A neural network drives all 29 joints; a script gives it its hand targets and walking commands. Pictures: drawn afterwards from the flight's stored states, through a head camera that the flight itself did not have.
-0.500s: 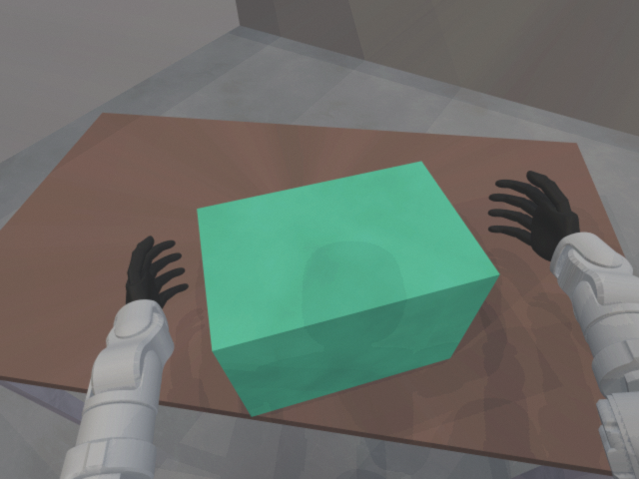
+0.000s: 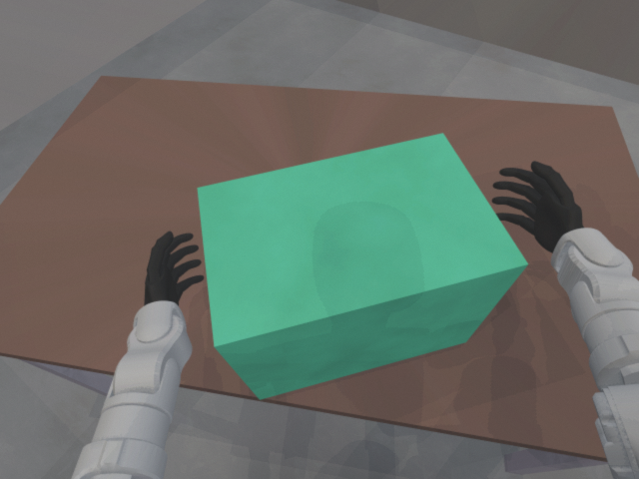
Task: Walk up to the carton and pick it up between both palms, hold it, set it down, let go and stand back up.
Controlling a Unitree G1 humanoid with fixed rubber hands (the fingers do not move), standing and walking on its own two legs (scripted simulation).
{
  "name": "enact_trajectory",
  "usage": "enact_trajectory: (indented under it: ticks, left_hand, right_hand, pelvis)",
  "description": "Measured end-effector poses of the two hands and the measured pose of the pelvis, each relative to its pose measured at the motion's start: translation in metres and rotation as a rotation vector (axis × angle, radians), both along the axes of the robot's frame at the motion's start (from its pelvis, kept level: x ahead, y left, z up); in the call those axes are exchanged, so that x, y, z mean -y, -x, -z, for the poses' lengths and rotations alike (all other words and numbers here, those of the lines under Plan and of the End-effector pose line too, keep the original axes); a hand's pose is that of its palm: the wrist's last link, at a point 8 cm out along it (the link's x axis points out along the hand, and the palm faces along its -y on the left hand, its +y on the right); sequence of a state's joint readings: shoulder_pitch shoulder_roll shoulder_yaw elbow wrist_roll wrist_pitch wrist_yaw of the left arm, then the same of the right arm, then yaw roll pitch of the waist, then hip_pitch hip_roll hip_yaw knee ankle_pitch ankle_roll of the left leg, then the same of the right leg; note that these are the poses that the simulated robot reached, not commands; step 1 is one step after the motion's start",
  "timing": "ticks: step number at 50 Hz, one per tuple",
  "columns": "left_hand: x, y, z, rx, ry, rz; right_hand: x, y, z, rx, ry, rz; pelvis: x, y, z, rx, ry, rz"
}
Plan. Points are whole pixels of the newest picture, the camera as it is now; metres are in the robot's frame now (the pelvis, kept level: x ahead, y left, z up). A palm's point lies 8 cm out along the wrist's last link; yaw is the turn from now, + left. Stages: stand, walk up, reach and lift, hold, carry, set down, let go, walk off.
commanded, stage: reach and lift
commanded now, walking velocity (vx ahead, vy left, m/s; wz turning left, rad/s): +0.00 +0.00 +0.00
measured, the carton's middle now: (346, 273) +0.39 +0.05 -0.01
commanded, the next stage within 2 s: none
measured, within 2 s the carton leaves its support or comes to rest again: leaves its support in 1.56 s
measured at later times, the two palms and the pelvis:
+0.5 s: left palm (180, 295) +0.30 +0.24 +0.02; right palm (524, 224) +0.47 -0.16 +0.04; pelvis +0.00 +0.00 +0.00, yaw +0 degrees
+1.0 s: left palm (187, 303) +0.30 +0.24 +0.01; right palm (509, 227) +0.46 -0.15 +0.04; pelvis -0.01 +0.00 +0.00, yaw +0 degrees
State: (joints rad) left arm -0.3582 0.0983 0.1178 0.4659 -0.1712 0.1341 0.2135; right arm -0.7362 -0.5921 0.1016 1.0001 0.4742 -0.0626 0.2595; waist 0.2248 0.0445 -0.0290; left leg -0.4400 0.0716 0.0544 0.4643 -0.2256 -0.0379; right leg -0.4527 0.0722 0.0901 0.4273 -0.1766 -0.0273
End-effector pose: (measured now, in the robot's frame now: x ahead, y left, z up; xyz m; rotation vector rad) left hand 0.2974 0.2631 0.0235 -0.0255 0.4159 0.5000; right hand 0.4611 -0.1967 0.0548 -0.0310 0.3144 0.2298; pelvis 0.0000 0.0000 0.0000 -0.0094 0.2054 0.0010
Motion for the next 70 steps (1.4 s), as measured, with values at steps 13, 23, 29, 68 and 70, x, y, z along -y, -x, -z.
enact_trajectory:
  ticks: [13,23,29,68,70]
  left_hand:
    - [0.012,-0.009,-0.001,0.037,-0.013,0.029]
    - [0.019,-0.008,0.000,0.041,-0.024,0.038]
    - [0.020,-0.004,0.000,0.051,-0.021,0.034]
    - [0.025,-0.002,0.014,0.036,-0.028,0.008]
    - [0.025,-0.002,0.014,0.037,-0.027,-0.001]
  right_hand:
    - [-0.024,-0.010,0.005,0.033,-0.010,-0.041]
    - [-0.031,-0.005,0.011,0.025,0.010,-0.040]
    - [-0.035,-0.003,0.009,0.040,0.010,-0.047]
    - [-0.052,-0.001,0.014,0.030,0.060,-0.090]
    - [-0.053,0.000,0.014,0.031,0.069,-0.098]
  pelvis:
    - [0.002,-0.003,0.001,-0.033,0.000,0.001]
    - [0.003,-0.001,0.001,-0.031,0.000,0.002]
    - [0.003,0.002,0.001,-0.029,-0.001,0.002]
    - [0.005,0.004,0.002,-0.059,-0.001,0.003]
    - [0.005,0.003,0.002,-0.059,-0.001,0.003]
